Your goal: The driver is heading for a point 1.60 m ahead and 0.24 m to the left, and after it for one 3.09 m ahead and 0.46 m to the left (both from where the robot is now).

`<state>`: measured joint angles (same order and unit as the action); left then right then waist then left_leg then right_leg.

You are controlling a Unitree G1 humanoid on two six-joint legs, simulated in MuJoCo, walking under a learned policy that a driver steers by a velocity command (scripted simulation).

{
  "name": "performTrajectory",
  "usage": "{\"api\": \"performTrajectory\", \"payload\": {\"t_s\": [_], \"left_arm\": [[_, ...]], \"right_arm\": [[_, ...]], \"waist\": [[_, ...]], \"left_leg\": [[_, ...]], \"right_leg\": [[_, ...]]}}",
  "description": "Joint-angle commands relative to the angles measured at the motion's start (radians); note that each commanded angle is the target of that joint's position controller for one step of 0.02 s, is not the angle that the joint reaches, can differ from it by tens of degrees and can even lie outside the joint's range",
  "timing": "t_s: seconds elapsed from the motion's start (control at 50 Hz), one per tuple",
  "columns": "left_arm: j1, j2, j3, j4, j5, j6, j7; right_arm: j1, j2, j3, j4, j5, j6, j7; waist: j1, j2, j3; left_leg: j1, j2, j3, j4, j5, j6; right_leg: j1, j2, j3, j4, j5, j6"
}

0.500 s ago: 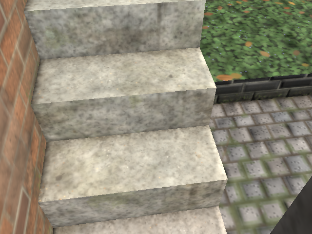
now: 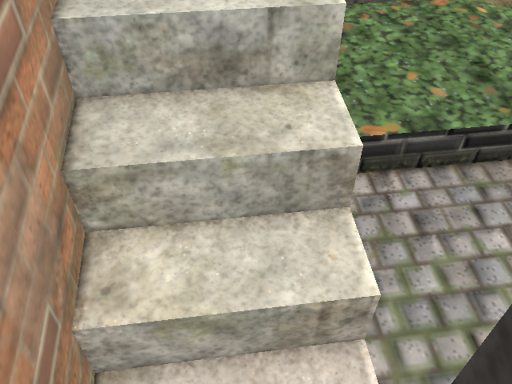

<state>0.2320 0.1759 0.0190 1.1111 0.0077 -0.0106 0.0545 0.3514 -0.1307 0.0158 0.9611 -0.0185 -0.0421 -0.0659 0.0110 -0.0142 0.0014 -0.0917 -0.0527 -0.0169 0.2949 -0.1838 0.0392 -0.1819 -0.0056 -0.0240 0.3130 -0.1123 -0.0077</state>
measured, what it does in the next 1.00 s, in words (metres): stands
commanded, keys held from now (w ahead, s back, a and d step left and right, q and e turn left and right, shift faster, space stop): no key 1.00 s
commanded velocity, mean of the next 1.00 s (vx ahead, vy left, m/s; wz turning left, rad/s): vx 0.00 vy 0.00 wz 0.00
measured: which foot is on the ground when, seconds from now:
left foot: down 0.00-1.00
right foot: down 0.00-1.00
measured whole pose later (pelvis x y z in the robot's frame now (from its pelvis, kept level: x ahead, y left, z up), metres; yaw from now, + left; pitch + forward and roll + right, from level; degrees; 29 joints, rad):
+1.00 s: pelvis +0.00 +0.00 +0.00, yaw +0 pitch -1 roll +0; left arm 0.24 0.18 0.02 1.12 0.01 -0.02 0.05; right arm 0.34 -0.14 0.01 0.95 -0.02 -0.05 -0.06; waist 0.01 -0.01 0.00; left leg -0.09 -0.05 -0.02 0.29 -0.19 0.04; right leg -0.18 -0.01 -0.02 0.31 -0.12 0.00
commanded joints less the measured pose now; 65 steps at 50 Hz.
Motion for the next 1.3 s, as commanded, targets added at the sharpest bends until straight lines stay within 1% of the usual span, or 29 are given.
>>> {"api": "performTrajectory", "payload": {"t_s": [0.02,0.32,1.24,1.26,1.3], "left_arm": [[0.029,0.080,0.010,-0.020,0.001,-0.007,0.002],[0.045,0.086,0.011,-0.013,0.001,-0.012,0.002],[0.046,0.090,0.016,-0.015,0.001,-0.012,0.000],[0.043,0.086,0.015,-0.020,0.002,-0.011,0.001],[0.025,0.085,0.015,-0.037,0.005,-0.008,0.003]], "right_arm": [[0.035,-0.036,0.005,-0.040,-0.001,-0.010,0.011],[0.030,-0.048,0.001,-0.047,-0.001,-0.010,0.014],[0.033,-0.044,0.000,-0.039,0.001,-0.015,0.016],[0.027,-0.045,0.000,-0.043,-0.001,-0.015,0.016],[-0.005,-0.062,-0.003,-0.057,-0.005,-0.013,0.015]], "waist": [[0.005,0.036,0.049],[0.002,0.029,0.046],[0.003,0.029,0.042],[0.003,0.035,0.030],[0.007,0.055,0.047]], "left_leg": [[-0.115,0.139,-0.126,-0.096,-0.019,0.004],[-0.101,0.134,-0.124,-0.092,-0.008,0.009],[-0.078,0.135,-0.118,-0.080,0.048,0.007],[-0.080,0.134,-0.124,-0.098,-0.016,0.008],[-0.118,0.135,-0.147,-0.147,-0.164,0.012]], "right_leg": [[0.041,-0.104,0.104,-0.037,0.026,-0.010],[0.027,-0.107,0.106,-0.042,0.027,-0.010],[0.036,-0.109,0.111,-0.043,0.048,-0.012],[0.041,-0.102,0.106,-0.048,0.017,-0.013],[0.039,-0.085,0.092,-0.052,-0.031,-0.013]]}}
